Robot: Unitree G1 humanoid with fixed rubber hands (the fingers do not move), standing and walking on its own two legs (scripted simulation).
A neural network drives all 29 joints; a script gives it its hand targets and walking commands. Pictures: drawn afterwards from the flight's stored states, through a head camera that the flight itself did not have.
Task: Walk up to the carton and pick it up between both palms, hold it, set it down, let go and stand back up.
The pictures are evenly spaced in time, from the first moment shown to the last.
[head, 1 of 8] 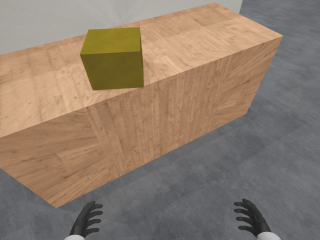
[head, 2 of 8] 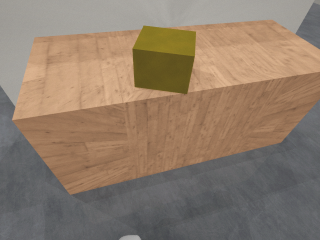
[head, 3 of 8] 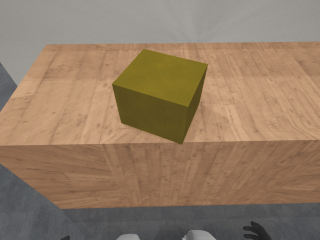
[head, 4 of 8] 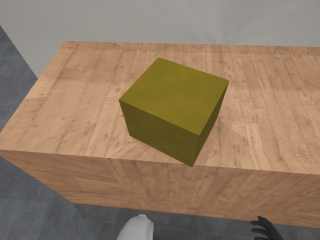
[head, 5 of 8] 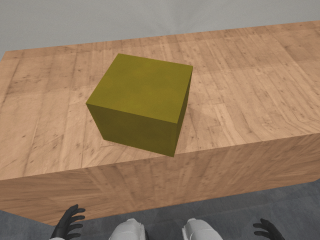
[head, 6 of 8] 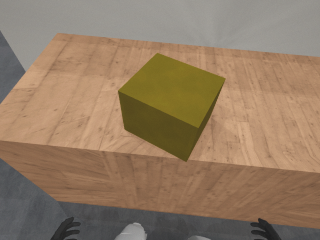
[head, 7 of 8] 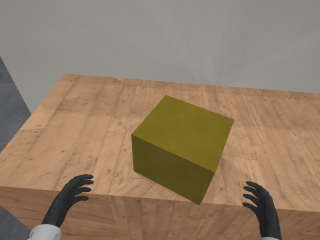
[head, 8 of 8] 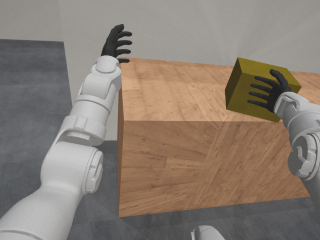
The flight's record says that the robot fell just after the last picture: yes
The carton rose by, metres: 0.00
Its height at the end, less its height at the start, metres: +0.00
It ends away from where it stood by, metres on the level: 0.00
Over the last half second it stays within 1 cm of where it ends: yes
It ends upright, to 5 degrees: yes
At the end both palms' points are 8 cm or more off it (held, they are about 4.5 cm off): yes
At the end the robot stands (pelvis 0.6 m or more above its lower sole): yes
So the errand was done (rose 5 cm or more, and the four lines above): no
